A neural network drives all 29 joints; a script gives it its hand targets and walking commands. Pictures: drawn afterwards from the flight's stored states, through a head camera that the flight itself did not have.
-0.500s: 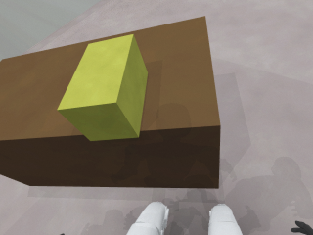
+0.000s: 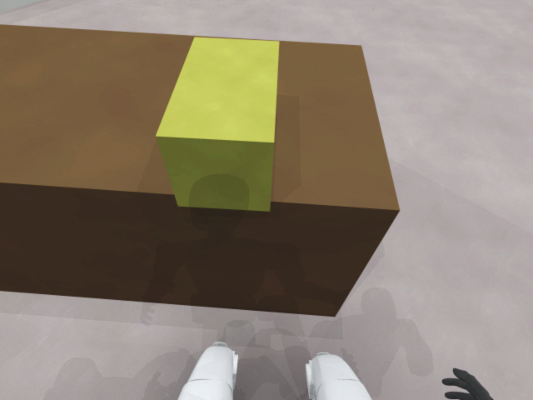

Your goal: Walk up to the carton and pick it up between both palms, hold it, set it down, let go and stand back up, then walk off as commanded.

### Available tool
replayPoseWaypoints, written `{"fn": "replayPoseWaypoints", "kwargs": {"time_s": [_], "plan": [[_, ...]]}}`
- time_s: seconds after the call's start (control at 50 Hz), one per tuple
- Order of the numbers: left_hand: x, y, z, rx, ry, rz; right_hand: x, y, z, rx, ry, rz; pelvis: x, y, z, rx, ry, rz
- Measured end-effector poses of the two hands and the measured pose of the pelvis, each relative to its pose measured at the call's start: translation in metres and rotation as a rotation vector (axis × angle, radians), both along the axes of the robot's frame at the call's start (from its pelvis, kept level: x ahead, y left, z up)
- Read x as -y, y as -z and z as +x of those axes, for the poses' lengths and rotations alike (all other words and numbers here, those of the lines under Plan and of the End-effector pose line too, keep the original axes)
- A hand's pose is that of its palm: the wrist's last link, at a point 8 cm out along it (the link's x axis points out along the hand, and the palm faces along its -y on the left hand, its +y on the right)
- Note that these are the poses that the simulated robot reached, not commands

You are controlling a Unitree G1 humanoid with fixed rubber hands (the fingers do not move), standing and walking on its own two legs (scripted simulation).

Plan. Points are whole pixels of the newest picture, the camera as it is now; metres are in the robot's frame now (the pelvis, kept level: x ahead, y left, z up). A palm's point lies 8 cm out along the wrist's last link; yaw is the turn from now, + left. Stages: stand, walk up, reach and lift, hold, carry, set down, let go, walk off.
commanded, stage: walk up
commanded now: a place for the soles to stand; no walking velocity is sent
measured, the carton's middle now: (230, 120) +0.61 +0.07 +0.05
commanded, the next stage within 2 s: none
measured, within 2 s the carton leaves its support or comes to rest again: neither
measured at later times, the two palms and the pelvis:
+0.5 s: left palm out of the picture +0.08 +0.33 -0.09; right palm out of the picture +0.08 -0.30 -0.09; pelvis -0.01 +0.01 +0.01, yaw -2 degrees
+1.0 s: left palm out of the picture +0.05 +0.34 -0.08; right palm out of the picture +0.08 -0.30 -0.09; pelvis +0.00 +0.02 +0.01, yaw -3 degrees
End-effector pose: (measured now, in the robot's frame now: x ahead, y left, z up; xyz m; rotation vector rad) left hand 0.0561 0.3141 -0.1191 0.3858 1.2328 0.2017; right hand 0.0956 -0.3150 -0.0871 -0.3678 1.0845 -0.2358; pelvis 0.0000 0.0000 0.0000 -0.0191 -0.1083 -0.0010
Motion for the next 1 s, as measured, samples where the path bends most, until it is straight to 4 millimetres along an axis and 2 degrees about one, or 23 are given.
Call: {"fn": "replayPoseWaypoints", "kwargs": {"time_s": [0.08, 0.16, 0.26, 0.32, 0.46, 0.54, 0.62, 0.72, 0.78, 0.84, 0.94, 1.0], "plan": [[-0.011, -0.001, 0.011, 0.023, 0.020, -0.008, -0.010, -0.005, -0.010, -0.005, 0.010, -0.012, -0.012, -0.002, -0.001, -0.003, 0.011, -0.009], [-0.010, -0.004, 0.013, 0.021, 0.036, -0.008, -0.018, -0.009, -0.013, -0.005, 0.023, 0.011, -0.008, -0.008, -0.003, -0.017, 0.014, -0.003], [-0.001, -0.005, 0.003, -0.011, 0.028, 0.003, -0.013, -0.004, -0.010, 0.005, 0.028, 0.040, 0.005, -0.008, -0.006, -0.018, 0.017, 0.001], [-0.003, -0.011, 0.000, -0.020, 0.028, 0.019, -0.009, -0.002, -0.008, 0.003, 0.027, 0.040, 0.006, -0.009, -0.005, -0.018, 0.020, 0.005], [-0.019, -0.025, 0.019, 0.035, 0.058, 0.051, -0.009, 0.002, -0.010, -0.002, 0.022, 0.024, -0.009, -0.008, -0.004, -0.019, 0.031, -0.003], [-0.013, -0.027, 0.023, 0.058, 0.070, 0.049, -0.011, 0.003, -0.012, 0.008, 0.031, 0.042, -0.004, -0.008, -0.007, -0.018, 0.036, -0.002], [-0.008, -0.028, 0.018, 0.048, 0.066, 0.053, -0.008, 0.006, -0.014, 0.004, 0.038, 0.056, 0.001, -0.008, -0.009, -0.016, 0.037, 0.003], [-0.022, -0.031, 0.021, 0.045, 0.076, 0.067, -0.006, 0.008, -0.018, -0.016, 0.034, 0.029, -0.010, -0.006, -0.008, -0.024, 0.044, -0.006], [-0.029, -0.031, 0.027, 0.049, 0.089, 0.065, -0.012, 0.006, -0.023, -0.019, 0.038, 0.020, -0.019, -0.007, -0.008, -0.026, 0.053, -0.005], [-0.028, -0.032, 0.030, 0.061, 0.096, 0.060, -0.018, 0.004, -0.026, -0.023, 0.045, 0.030, -0.020, -0.009, -0.009, -0.031, 0.054, -0.007], [-0.019, -0.031, 0.018, 0.055, 0.097, 0.052, -0.018, 0.005, -0.026, -0.032, 0.052, 0.071, -0.011, -0.011, -0.007, -0.035, 0.055, 0.004], [-0.030, -0.037, -0.002, 0.012, 0.075, 0.069, -0.018, 0.002, -0.013, -0.021, 0.045, 0.071, -0.016, -0.013, 0.002, -0.036, 0.053, 0.006]]}}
